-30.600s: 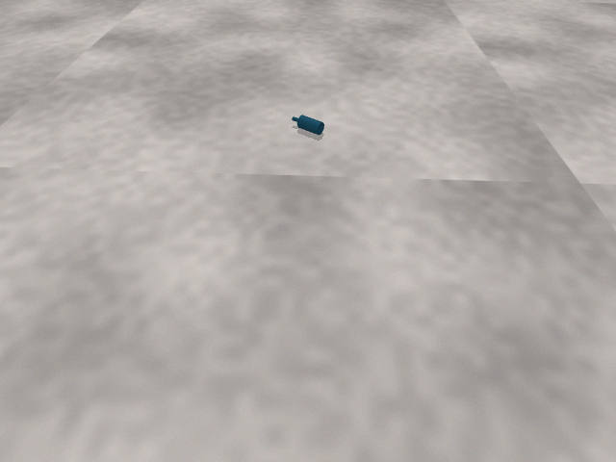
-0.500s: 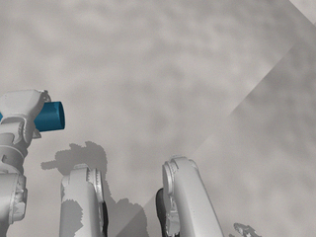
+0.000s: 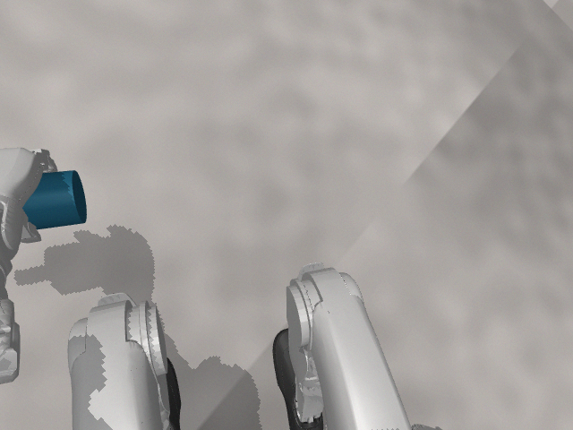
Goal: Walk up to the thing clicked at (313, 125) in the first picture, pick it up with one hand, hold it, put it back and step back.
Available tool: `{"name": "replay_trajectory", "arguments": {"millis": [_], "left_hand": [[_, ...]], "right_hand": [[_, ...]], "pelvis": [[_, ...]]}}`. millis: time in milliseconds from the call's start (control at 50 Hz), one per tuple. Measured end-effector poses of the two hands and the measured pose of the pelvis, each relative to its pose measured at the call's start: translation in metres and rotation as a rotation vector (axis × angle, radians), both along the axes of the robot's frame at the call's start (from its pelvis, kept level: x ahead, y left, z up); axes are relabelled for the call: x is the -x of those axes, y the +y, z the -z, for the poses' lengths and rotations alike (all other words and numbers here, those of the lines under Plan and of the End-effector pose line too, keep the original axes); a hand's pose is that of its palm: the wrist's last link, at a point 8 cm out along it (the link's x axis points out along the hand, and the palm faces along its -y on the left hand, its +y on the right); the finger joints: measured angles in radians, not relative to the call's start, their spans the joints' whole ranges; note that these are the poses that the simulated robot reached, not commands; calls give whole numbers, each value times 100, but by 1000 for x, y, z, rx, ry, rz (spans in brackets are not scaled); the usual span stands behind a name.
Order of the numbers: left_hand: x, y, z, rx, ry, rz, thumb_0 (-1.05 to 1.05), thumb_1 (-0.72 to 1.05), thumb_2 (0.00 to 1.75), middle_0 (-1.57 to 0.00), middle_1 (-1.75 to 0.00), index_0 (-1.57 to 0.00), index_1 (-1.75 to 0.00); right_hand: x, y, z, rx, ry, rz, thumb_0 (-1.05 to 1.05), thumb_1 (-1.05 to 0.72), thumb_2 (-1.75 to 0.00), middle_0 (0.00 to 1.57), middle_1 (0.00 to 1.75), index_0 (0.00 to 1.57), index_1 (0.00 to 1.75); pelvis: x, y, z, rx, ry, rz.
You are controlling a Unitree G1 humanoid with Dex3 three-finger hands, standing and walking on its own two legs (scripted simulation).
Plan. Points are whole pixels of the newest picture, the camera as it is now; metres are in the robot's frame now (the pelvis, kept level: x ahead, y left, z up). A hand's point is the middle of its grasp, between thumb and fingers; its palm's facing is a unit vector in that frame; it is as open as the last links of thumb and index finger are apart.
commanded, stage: crouch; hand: left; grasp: from above
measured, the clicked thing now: out of the picture +0.46 +0.33 -0.21
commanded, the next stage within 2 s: lower in 0.02 s
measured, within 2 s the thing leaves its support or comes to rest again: neither
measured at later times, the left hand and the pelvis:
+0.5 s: hand (34, 210) +0.46 +0.30 -0.23, palm faces -0.48 -0.08 -0.87, open 10.4 cm; pelvis +0.00 +0.00 -0.03, yaw -2 degrees
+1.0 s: hand (51, 211) +0.47 +0.29 -0.28, palm faces -0.48 -0.11 -0.87, open 10.4 cm; pelvis +0.01 +0.00 -0.05, yaw -5 degrees
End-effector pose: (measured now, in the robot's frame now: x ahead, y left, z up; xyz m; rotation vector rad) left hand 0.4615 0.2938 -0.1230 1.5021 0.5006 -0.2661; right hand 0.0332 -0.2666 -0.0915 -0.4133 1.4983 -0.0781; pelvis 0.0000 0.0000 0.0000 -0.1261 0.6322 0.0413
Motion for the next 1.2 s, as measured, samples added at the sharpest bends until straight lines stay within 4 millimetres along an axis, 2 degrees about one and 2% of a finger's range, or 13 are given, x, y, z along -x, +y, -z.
{"name": "replay_trajectory", "arguments": {"millis": [200,480,720,1000,1200], "left_hand": [[-8,3,13,-6,12,-6,1,-4,43,-73,-41,-75,-41],[-5,3,52,26,15,14,1,-4,41,-74,-39,-76,-39],[-10,3,72,8,9,-6,1,-3,40,-74,-39,-76,-39],[-14,-3,100,42,20,-8,1,-2,40,-73,-40,-75,-40],[-13,-1,109,34,3,-8,1,-3,40,-73,-40,-75,-40]], "right_hand": [[-7,-3,8,2,0,-25,0,-91,-90,21,29,20,30],[-13,-5,22,21,12,-67,0,-91,-89,21,29,20,30],[-12,1,35,5,9,-90,0,-90,-89,21,29,20,30],[-2,5,30,8,44,-116,0,-90,-89,21,29,20,30],[-5,2,26,13,44,-152,0,-90,-89,21,29,20,30]], "pelvis": [[-3,0,10,8,-5,6],[-3,0,32,24,-35,18],[-4,2,46,35,-50,29],[-7,2,52,58,-69,44],[-7,3,56,68,-81,50]]}}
